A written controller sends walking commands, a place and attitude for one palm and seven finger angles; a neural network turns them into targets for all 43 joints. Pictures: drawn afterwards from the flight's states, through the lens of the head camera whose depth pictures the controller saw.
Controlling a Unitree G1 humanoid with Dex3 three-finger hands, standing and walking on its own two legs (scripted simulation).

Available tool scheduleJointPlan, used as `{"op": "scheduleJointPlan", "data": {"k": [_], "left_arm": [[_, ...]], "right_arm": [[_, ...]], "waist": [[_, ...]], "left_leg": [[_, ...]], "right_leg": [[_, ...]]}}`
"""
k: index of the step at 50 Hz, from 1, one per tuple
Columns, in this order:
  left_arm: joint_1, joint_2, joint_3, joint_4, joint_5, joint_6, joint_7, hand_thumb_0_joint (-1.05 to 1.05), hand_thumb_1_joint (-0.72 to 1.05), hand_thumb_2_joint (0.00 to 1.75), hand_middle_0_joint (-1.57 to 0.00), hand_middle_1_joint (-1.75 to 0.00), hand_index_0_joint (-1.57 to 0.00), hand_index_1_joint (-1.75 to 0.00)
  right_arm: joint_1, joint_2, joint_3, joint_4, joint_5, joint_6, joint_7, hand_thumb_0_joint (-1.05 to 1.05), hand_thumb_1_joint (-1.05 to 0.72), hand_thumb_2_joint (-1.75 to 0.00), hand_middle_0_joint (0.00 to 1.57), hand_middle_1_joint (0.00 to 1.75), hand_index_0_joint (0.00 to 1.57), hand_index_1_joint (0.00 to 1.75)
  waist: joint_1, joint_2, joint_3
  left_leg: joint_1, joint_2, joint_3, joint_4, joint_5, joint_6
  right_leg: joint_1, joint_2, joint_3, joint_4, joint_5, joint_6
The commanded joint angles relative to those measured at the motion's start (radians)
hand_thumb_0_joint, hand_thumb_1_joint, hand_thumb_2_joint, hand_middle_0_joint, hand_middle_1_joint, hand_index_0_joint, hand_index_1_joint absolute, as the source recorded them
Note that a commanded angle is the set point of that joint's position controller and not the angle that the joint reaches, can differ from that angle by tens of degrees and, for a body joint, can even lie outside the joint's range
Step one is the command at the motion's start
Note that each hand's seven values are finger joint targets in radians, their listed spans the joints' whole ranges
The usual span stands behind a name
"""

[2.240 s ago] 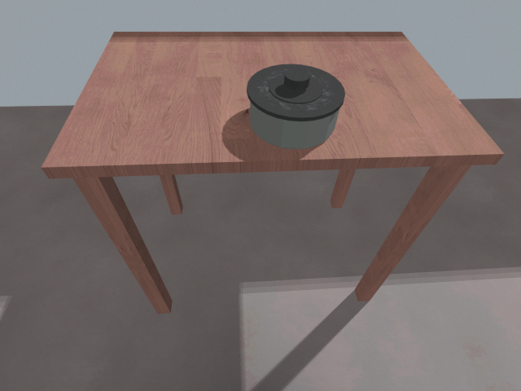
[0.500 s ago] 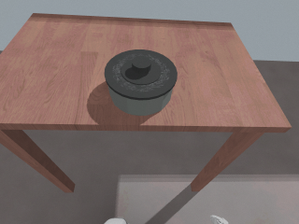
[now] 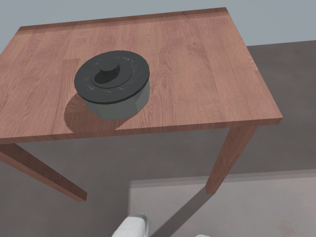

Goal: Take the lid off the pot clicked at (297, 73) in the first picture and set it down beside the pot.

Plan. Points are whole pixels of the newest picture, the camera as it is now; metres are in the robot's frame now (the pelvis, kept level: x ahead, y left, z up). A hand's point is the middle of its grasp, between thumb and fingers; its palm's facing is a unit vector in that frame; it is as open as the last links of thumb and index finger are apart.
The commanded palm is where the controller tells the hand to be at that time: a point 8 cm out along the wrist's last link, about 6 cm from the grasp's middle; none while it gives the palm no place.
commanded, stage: come to a stop and stand still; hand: left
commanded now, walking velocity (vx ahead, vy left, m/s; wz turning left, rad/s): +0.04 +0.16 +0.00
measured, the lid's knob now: (109, 67) +0.48 +0.14 +0.16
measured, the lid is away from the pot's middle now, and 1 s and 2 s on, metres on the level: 0.00 0.00 0.00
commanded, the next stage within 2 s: look again from close up in 0.88 s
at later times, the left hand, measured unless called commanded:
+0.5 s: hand out of the picture +0.01 +0.27 -0.17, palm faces +0.06 -0.98 -0.21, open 7.4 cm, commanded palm none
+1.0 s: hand out of the picture -0.04 +0.26 -0.17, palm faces +0.04 -0.98 -0.18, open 7.3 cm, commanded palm none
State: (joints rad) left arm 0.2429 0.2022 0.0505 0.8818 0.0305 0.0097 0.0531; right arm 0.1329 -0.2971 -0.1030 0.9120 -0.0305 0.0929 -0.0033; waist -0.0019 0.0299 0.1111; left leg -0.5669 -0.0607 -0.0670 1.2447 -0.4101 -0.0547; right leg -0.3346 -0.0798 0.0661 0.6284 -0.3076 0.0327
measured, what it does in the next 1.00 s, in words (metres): steps to the left: left foot, then right foot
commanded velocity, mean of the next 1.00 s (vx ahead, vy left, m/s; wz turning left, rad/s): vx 0.00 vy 0.01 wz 0.00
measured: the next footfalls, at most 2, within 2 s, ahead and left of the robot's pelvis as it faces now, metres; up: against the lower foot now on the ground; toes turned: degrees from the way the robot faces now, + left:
left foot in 0.26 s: +0.01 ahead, +0.17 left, +0.00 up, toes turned +0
right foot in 0.60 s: -0.03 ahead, -0.02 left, +0.00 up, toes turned +1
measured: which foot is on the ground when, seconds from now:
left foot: up 0.00-0.24, down 0.26-1.00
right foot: down 0.00-0.26, up 0.28-0.58, down 0.60-1.00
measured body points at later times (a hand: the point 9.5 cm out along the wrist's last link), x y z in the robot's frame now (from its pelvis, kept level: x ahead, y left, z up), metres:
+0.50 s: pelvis -0.04 +0.08 +0.01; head -0.02 +0.10 +0.46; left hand +0.01 +0.33 -0.15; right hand +0.02 -0.15 -0.13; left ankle -0.03 +0.17 -0.73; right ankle -0.05 -0.04 -0.69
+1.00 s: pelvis -0.05 +0.09 +0.01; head -0.03 +0.10 +0.46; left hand -0.04 +0.31 -0.15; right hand -0.06 -0.12 -0.15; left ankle -0.03 +0.17 -0.73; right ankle -0.07 -0.02 -0.73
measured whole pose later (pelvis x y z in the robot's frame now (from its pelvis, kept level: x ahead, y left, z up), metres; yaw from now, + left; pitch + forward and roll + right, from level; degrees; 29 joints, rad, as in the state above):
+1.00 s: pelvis -0.05 +0.09 +0.01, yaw +0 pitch +0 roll +0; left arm 0.29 0.15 0.01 1.07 0.01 -0.01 0.04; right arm 0.30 -0.13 0.00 1.12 -0.01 0.00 -0.03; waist -0.01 -0.02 0.03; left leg -0.23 -0.05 0.02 0.42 -0.20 0.06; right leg -0.17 0.01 -0.01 0.42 -0.25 -0.01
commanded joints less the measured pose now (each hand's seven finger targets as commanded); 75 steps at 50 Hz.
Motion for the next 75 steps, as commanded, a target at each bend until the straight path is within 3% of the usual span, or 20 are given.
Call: {"op": "scheduleJointPlan", "data": {"k": [1,7,10,11,12,13,15,20,25,28,30,31,33,40,48,49,51,53,59,75], "left_arm": [[0.117,0.245,0.067,-0.037,0.001,-0.021,0.024,0.00,0.90,0.90,-0.20,-0.30,-0.20,-0.30],[0.084,0.262,0.065,-0.048,0.014,-0.006,0.006,0.00,0.90,0.90,-0.20,-0.30,-0.20,-0.30],[0.012,0.254,0.062,-0.062,0.008,0.006,-0.007,0.00,0.90,0.90,-0.20,-0.30,-0.20,-0.30],[0.007,0.226,0.056,-0.062,0.001,0.012,-0.009,0.00,0.90,0.90,-0.20,-0.30,-0.20,-0.30],[0.039,0.166,0.043,-0.066,-0.006,0.019,-0.011,0.00,0.90,0.90,-0.20,-0.30,-0.20,-0.30],[0.072,0.107,0.031,-0.067,-0.008,0.026,-0.012,0.00,0.90,0.90,-0.20,-0.30,-0.20,-0.30],[0.020,0.113,0.024,-0.049,-0.010,0.032,-0.008,0.00,0.90,0.90,-0.20,-0.30,-0.20,-0.30],[0.058,0.098,0.017,0.031,-0.016,0.017,-0.028,0.00,0.90,0.90,-0.20,-0.30,-0.20,-0.30],[0.019,0.058,-0.003,0.038,-0.020,0.009,-0.025,0.00,0.90,0.90,-0.20,-0.30,-0.20,-0.30],[0.097,0.064,-0.002,0.079,-0.020,-0.009,-0.019,0.00,0.90,0.90,-0.20,-0.30,-0.20,-0.30],[0.092,0.114,0.005,0.088,-0.015,-0.023,-0.012,0.00,0.90,0.90,-0.20,-0.30,-0.20,-0.30],[0.075,0.138,0.006,0.083,-0.018,-0.025,-0.014,0.00,0.90,0.90,-0.20,-0.30,-0.20,-0.30],[0.040,0.112,0.003,0.084,-0.021,-0.032,-0.013,0.00,0.90,0.90,-0.20,-0.30,-0.20,-0.30],[0.070,0.052,-0.008,0.109,-0.024,-0.017,-0.015,0.00,0.90,0.90,-0.20,-0.30,-0.20,-0.30],[0.127,0.032,-0.017,0.159,-0.022,-0.022,-0.016,0.00,0.90,0.90,-0.20,-0.30,-0.20,-0.30],[0.164,0.040,-0.042,0.193,-0.002,-0.045,0.024,0.00,0.90,0.90,-0.20,-0.30,-0.20,-0.30],[0.090,0.078,-0.035,0.128,-0.011,-0.041,0.004,0.00,0.90,0.90,-0.20,-0.30,-0.20,-0.30],[0.118,0.072,-0.037,0.132,-0.012,-0.034,-0.006,0.00,0.90,0.90,-0.20,-0.30,-0.20,-0.30],[0.135,0.026,-0.049,0.142,-0.014,-0.038,-0.006,0.00,0.90,0.90,-0.20,-0.30,-0.20,-0.30],[0.124,0.076,-0.040,0.134,-0.020,-0.032,0.000,0.00,0.90,0.90,-0.20,-0.30,-0.20,-0.30]], "right_arm": [[-0.019,-0.020,0.010,-0.089,0.005,-0.022,0.010,0.00,-0.90,-0.90,0.20,0.30,0.20,0.30],[-0.004,0.007,0.027,-0.080,0.024,-0.052,0.015,0.00,-0.90,-0.90,0.20,0.30,0.20,0.30],[0.133,0.016,0.029,-0.024,0.033,-0.080,0.009,0.00,-0.90,-0.90,0.20,0.30,0.20,0.30],[0.177,-0.002,0.030,-0.008,0.034,-0.091,0.005,0.00,-0.90,-0.90,0.20,0.30,0.20,0.30],[0.201,-0.063,0.021,-0.003,0.028,-0.104,0.001,0.00,-0.90,-0.90,0.20,0.30,0.20,0.30],[0.174,-0.145,-0.001,-0.025,0.018,-0.098,0.000,0.00,-0.90,-0.90,0.20,0.30,0.20,0.30],[0.107,-0.109,0.019,-0.041,0.000,-0.084,-0.011,0.00,-0.90,-0.90,0.20,0.30,0.20,0.30],[0.067,-0.018,0.055,-0.007,0.010,-0.105,-0.027,0.00,-0.90,-0.90,0.20,0.30,0.20,0.30],[0.154,-0.010,0.054,0.043,0.006,-0.104,-0.036,0.00,-0.90,-0.90,0.20,0.30,0.20,0.30],[0.151,0.011,0.057,0.065,0.022,-0.110,-0.034,0.00,-0.90,-0.90,0.20,0.30,0.20,0.30],[0.134,0.063,0.070,0.062,0.033,-0.112,-0.029,0.00,-0.90,-0.90,0.20,0.30,0.20,0.30],[0.139,0.068,0.070,0.063,0.028,-0.109,-0.027,0.00,-0.90,-0.90,0.20,0.30,0.20,0.30],[0.162,0.076,0.068,0.095,0.017,-0.099,-0.025,0.00,-0.90,-0.90,0.20,0.30,0.20,0.30],[0.172,0.048,0.073,0.145,0.018,-0.113,-0.029,0.00,-0.90,-0.90,0.20,0.30,0.20,0.30],[0.193,0.052,0.070,0.163,0.023,-0.118,-0.035,0.00,-0.90,-0.90,0.20,0.30,0.20,0.30],[0.112,0.018,0.087,0.098,0.027,-0.129,-0.027,0.00,-0.90,-0.90,0.20,0.30,0.20,0.30],[0.185,0.056,0.088,0.086,0.011,-0.114,-0.014,0.00,-0.90,-0.90,0.20,0.30,0.20,0.30],[0.202,0.043,0.086,0.071,0.012,-0.111,-0.012,0.00,-0.90,-0.90,0.20,0.30,0.20,0.30],[0.187,0.026,0.087,0.054,0.022,-0.124,-0.019,0.00,-0.90,-0.90,0.20,0.30,0.20,0.30],[0.144,0.031,0.093,0.107,0.026,-0.135,-0.031,0.00,-0.90,-0.90,0.20,0.30,0.20,0.30]], "waist": [[0.059,-0.220,-0.172],[0.054,-0.294,-0.150],[-0.009,-0.310,-0.178],[-0.027,-0.239,-0.190],[-0.034,-0.011,-0.216],[-0.028,0.278,-0.194],[-0.019,0.202,-0.072],[0.025,0.153,-0.109],[-0.011,0.089,-0.095],[0.025,0.002,-0.132],[0.013,-0.184,-0.085],[-0.003,-0.186,-0.070],[-0.011,-0.250,-0.093],[0.005,0.031,-0.052],[0.012,0.010,-0.091],[0.029,0.062,-0.029],[-0.023,0.093,-0.029],[-0.010,0.121,-0.117],[-0.002,-0.089,-0.049],[0.007,-0.024,-0.078]], "left_leg": [[-0.101,0.038,-0.027,-0.034,0.022,-0.021],[0.132,0.031,0.068,-0.399,-0.023,0.003],[0.381,-0.004,0.135,-0.694,0.117,0.016],[0.467,0.019,0.113,-0.796,0.187,0.020],[0.551,0.155,-0.028,-0.877,0.219,0.049],[0.516,0.375,-0.299,-0.950,0.264,0.135],[0.270,0.367,-0.297,-1.018,0.230,0.234],[0.347,0.231,-0.089,-0.955,0.466,0.208],[0.393,0.275,-0.167,-0.969,0.455,0.230],[0.335,0.226,-0.131,-0.886,0.385,0.174],[0.238,0.095,0.005,-0.787,0.187,0.079],[0.276,0.071,0.027,-0.783,0.136,0.060],[0.318,0.078,0.036,-0.766,0.177,0.056],[0.359,0.160,-0.087,-0.927,0.233,0.103],[0.376,0.171,-0.096,-0.965,0.203,0.113],[0.325,0.166,-0.006,-0.771,0.406,0.085],[0.277,0.114,-0.037,-0.834,0.052,0.082],[0.282,0.141,-0.088,-0.877,0.014,0.110],[0.271,0.143,-0.092,-0.867,0.144,0.127],[0.373,0.139,-0.038,-0.809,0.412,0.115]], "right_leg": [[0.271,-0.249,0.218,-0.170,0.572,-0.204],[0.136,-0.218,0.198,-0.220,0.408,-0.190],[0.026,-0.155,0.132,-0.175,0.321,-0.120],[-0.013,-0.108,0.095,-0.109,0.249,-0.087],[-0.110,-0.041,0.028,0.049,0.060,-0.052],[-0.244,0.076,-0.080,0.239,-0.308,0.010],[-0.198,0.051,0.000,0.383,-0.259,-0.004],[-0.110,0.052,-0.045,0.369,-0.123,-0.004],[0.006,0.046,-0.071,0.068,-0.145,-0.017],[0.209,0.038,-0.057,-0.234,0.088,-0.024],[0.218,-0.135,0.162,-0.338,0.218,-0.098],[0.147,-0.200,0.199,-0.349,0.212,-0.150],[0.127,-0.148,0.157,-0.330,0.227,-0.163],[0.082,0.002,0.012,-0.253,0.084,-0.077],[0.131,0.006,-0.023,-0.255,0.128,-0.064],[0.114,-0.029,-0.005,-0.266,0.218,-0.067],[0.036,-0.032,0.038,-0.251,-0.147,-0.113],[0.083,0.016,-0.024,-0.172,-0.093,-0.111],[0.074,0.013,-0.004,-0.180,0.014,-0.097],[0.122,-0.008,0.013,-0.187,0.210,-0.084]]}}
